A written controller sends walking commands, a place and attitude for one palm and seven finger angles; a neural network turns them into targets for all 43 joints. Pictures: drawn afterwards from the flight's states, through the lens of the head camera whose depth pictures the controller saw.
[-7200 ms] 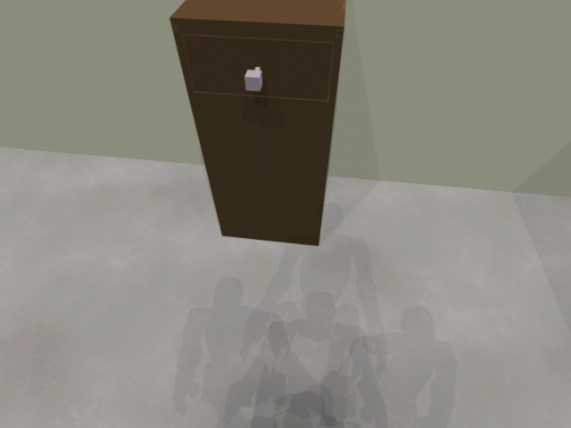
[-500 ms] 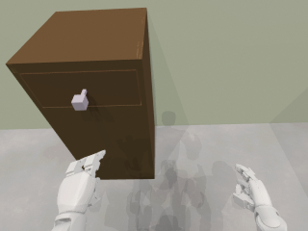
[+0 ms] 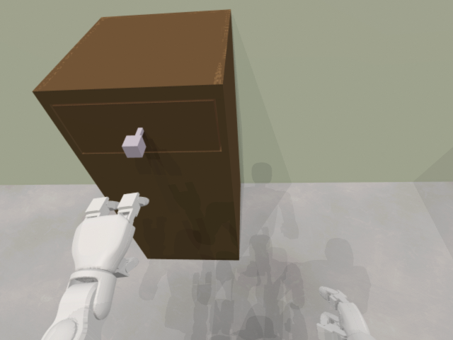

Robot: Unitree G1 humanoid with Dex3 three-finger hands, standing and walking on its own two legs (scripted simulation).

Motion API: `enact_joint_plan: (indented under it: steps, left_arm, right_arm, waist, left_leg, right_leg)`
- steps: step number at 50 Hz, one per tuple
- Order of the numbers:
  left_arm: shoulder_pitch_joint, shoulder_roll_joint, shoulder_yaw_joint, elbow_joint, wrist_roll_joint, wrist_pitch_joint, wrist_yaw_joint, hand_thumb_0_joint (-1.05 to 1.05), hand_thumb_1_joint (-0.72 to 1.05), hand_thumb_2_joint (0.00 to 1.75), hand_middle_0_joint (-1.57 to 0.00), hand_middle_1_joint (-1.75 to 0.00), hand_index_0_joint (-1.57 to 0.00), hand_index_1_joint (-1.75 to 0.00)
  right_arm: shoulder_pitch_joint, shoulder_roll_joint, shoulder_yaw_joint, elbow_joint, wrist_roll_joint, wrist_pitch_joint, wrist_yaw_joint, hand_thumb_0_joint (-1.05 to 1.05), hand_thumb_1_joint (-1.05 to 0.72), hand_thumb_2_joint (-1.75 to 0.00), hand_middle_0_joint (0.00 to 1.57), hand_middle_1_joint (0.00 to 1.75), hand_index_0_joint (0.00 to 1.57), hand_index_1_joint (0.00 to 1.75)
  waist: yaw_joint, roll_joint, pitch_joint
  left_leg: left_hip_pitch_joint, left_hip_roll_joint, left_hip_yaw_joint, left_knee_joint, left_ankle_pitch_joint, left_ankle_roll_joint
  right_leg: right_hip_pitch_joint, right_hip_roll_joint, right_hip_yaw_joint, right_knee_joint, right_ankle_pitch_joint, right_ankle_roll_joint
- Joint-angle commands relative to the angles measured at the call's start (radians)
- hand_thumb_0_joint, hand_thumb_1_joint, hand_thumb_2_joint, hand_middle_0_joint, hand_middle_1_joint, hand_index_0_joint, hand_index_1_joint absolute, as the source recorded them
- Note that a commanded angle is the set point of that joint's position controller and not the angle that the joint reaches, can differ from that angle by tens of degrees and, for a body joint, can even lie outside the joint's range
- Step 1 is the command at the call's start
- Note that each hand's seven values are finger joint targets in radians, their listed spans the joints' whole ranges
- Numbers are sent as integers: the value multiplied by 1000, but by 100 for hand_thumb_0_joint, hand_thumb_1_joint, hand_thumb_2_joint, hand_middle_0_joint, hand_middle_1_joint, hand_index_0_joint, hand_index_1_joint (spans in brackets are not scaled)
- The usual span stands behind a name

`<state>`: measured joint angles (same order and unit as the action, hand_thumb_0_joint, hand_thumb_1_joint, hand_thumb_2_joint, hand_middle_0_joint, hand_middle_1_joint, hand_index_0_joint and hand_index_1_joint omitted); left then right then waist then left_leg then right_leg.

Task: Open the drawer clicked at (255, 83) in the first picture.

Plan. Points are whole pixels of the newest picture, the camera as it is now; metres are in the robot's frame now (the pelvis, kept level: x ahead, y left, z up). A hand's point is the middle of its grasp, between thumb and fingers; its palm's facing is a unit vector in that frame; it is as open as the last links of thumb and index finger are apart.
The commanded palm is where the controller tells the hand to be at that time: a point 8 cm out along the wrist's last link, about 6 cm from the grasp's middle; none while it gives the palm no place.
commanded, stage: raise the hand with hooked fingers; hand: left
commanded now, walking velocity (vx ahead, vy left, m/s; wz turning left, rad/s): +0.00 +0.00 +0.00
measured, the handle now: (136, 140) +0.52 +0.29 +0.04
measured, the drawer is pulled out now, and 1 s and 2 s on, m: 0.00 0.00 0.00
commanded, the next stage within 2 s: move the hooked fingers above the handle in 1.04 s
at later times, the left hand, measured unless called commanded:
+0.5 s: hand (80, 192) +0.29 +0.27 +0.14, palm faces +0.15 -0.04 -0.99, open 13.6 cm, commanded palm +0.26 +0.27 +0.19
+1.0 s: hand (74, 179) +0.31 +0.28 +0.15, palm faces +0.11 -0.06 -0.99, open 13.8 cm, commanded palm +0.28 +0.29 +0.21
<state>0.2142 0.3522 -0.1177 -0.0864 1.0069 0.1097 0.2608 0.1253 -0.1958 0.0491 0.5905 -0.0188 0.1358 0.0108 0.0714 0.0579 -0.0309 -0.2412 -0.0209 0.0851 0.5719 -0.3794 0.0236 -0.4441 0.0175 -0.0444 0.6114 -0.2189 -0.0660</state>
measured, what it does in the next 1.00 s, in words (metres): stands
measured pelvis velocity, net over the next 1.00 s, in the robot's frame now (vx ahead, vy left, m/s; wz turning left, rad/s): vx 0.01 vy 0.03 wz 0.06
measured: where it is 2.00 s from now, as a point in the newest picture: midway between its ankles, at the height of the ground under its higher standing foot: outside the picture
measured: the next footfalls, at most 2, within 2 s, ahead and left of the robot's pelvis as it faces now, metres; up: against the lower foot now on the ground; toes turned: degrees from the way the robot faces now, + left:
none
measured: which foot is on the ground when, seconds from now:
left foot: down 0.00-1.00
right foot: down 0.00-1.00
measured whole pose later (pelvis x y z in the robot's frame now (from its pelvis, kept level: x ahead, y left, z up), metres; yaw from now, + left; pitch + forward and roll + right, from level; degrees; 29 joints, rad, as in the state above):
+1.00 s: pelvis +0.01 +0.03 +0.02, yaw +3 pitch +1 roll +0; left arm -0.15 0.55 -0.03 -0.07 0.87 -0.01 -0.05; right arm 0.16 -0.28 0.00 0.63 0.01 0.13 0.03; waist 0.10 0.09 0.01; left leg -0.09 -0.06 0.03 0.36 -0.28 0.06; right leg -0.26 -0.01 -0.08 0.37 -0.13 -0.02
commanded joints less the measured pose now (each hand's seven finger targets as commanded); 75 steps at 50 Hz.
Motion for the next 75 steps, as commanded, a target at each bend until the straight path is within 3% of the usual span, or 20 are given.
enact_joint_plan:
  steps: [1,4,5,10,19,24,26,31,37,39,45,51,55,59,61,67,68,70,73,75]
  left_arm:
    - [-111,223,187,-238,12,1,26,0,-13,46,-27,-96,-27,-96]
    - [-187,230,200,-261,-7,-24,39,0,-20,43,-28,-100,-28,-100]
    - [-228,231,200,-264,-14,-30,43,0,-22,42,-28,-102,-28,-102]
    - [-359,197,127,-213,-36,-29,6,0,-34,37,-29,-110,-29,-110]
    - [-540,311,159,-163,-37,25,-125,0,-50,30,-30,-120,-30,-120]
    - [-645,337,164,-117,-62,35,-200,0,-50,30,-30,-120,-30,-120]
    - [-697,348,159,-115,-65,35,-232,0,-50,30,-30,-120,-30,-120]
    - [-785,383,163,-99,-88,22,-303,0,-50,30,-30,-120,-30,-120]
    - [-669,376,182,-80,-122,-22,-362,0,-50,30,-30,-120,-30,-120]
    - [-666,391,202,-121,-131,-45,-360,0,-50,30,-30,-120,-30,-120]
    - [-703,463,300,-239,-132,-122,-276,0,-50,30,-30,-120,-30,-120]
    - [-692,415,268,-123,-140,-94,-217,0,-50,30,-30,-120,-30,-120]
    - [-678,359,196,-86,-137,-38,-251,0,-50,30,-30,-120,-30,-120]
    - [-760,350,132,-95,-115,-31,-289,0,-50,30,-30,-120,-30,-120]
    - [-809,377,154,-53,-103,-53,-293,0,-50,30,-30,-120,-30,-120]
    - [-944,455,228,31,-89,-127,-239,0,-50,30,-30,-120,-30,-120]
    - [-943,431,212,61,-96,-127,-231,0,-50,30,-30,-120,-30,-120]
    - [-940,465,256,133,-101,-119,-219,0,-50,30,-30,-120,-30,-120]
    - [-961,423,202,238,-98,-97,-223,0,-50,30,-30,-120,-30,-120]
    - [-982,435,197,292,-87,-82,-238,0,-50,30,-30,-120,-30,-120]
  right_arm:
    - [-216,-122,-57,-191,2,-58,-18,0,-90,-90,20,30,20,30]
    - [-197,-128,-73,-171,5,-72,-25,0,-90,-90,20,30,20,30]
    - [-197,-128,-75,-168,6,-78,-28,0,-90,-90,20,30,20,30]
    - [-191,-147,-87,-138,19,-95,-34,0,-90,-90,20,30,20,30]
    - [-202,-156,-63,-116,25,-65,-38,0,-90,-90,20,30,20,30]
    - [-203,-156,-51,-112,33,-44,-34,0,-90,-90,20,30,20,30]
    - [-200,-157,-49,-110,35,-41,-31,0,-90,-90,20,30,20,30]
    - [-184,-163,-45,-113,36,-40,-23,0,-90,-90,20,30,20,30]
    - [-149,-177,-55,-127,38,-32,-4,0,-90,-90,20,30,20,30]
    - [-144,-180,-58,-138,34,-33,2,0,-90,-90,20,30,20,30]
    - [-133,-177,-66,-137,26,-57,12,0,-90,-90,20,30,20,30]
    - [-122,-180,-73,-103,35,-52,12,0,-90,-90,20,30,20,30]
    - [-154,-185,-73,-116,51,-37,11,0,-90,-90,20,30,20,30]
    - [-154,-185,-65,-115,44,-28,0,0,-90,-90,20,30,20,30]
    - [-138,-181,-61,-104,43,-33,-9,0,-90,-90,20,30,20,30]
    - [-109,-170,-62,-83,39,-40,-31,0,-90,-90,20,30,20,30]
    - [-112,-166,-61,-86,41,-38,-31,0,-90,-90,20,30,20,30]
    - [-105,-171,-63,-83,45,-35,-31,0,-90,-90,20,30,20,30]
    - [-95,-176,-63,-78,49,-25,-38,0,-90,-90,20,30,20,30]
    - [-90,-188,-67,-81,54,-19,-42,0,-90,-90,20,30,20,30]
  waist:
    - [60,-37,-177]
    - [48,-7,-199]
    - [39,-42,-192]
    - [12,-28,-136]
    - [33,-27,-178]
    - [23,-26,-147]
    - [17,2,-170]
    - [9,-13,-207]
    - [24,-42,-204]
    - [26,-56,-216]
    - [47,39,-291]
    - [34,-5,-229]
    - [19,-33,-216]
    - [-1,-35,-223]
    - [-7,-69,-224]
    - [5,-13,-260]
    - [5,-2,-243]
    - [11,-30,-247]
    - [-4,-68,-213]
    - [-15,-81,-227]
  left_leg:
    - [-178,-5,-85,-152,192,14]
    - [-130,-8,-93,-164,229,17]
    - [-124,-8,-99,-165,225,19]
    - [-66,-8,-98,-192,225,14]
    - [-5,-1,-107,-252,351,-5]
    - [9,1,-106,-273,397,-13]
    - [26,3,-104,-271,423,-14]
    - [45,4,-112,-270,460,-18]
    - [35,8,-110,-263,530,-23]
    - [28,6,-111,-262,524,-23]
    - [55,7,-135,-247,586,-36]
    - [12,-4,-116,-262,518,-40]
    - [5,-3,-105,-265,464,-27]
    - [18,-4,-108,-268,434,-21]
    - [3,-2,-112,-270,384,-11]
    - [-12,-15,-109,-268,391,-16]
    - [-21,-19,-105,-262,392,-17]
    - [-51,-18,-101,-264,373,-15]
    - [-82,-17,-87,-263,347,-9]
    - [-95,-16,-82,-257,328,-4]
  right_leg:
    - [421,-36,155,-115,33,10]
    - [427,-33,149,-128,77,8]
    - [419,-31,148,-139,62,11]
    - [359,-32,104,-171,39,12]
    - [467,-27,58,-184,178,9]
    - [475,-23,50,-204,223,9]
    - [486,-23,46,-203,237,7]
    - [500,-25,36,-211,260,9]
    - [501,-25,25,-209,306,9]
    - [505,-25,26,-207,312,10]
    - [516,-21,40,-195,329,3]
    - [488,-32,36,-213,297,3]
    - [475,-28,40,-221,261,8]
    - [462,-30,27,-225,229,12]
    - [461,-31,28,-230,181,15]
    - [485,-31,38,-222,202,12]
    - [474,-33,41,-224,211,12]
    - [490,-32,49,-224,204,13]
    - [463,-40,45,-227,190,17]
    - [469,-41,54,-226,177,19]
